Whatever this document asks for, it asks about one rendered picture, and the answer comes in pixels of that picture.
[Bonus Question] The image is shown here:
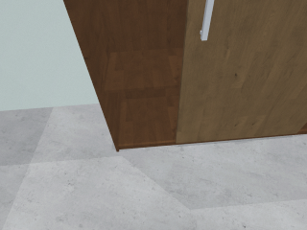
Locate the handle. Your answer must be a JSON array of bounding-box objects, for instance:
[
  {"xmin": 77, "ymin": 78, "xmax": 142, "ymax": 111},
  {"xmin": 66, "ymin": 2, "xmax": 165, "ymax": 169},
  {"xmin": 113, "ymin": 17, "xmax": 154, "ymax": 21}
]
[{"xmin": 200, "ymin": 0, "xmax": 215, "ymax": 41}]

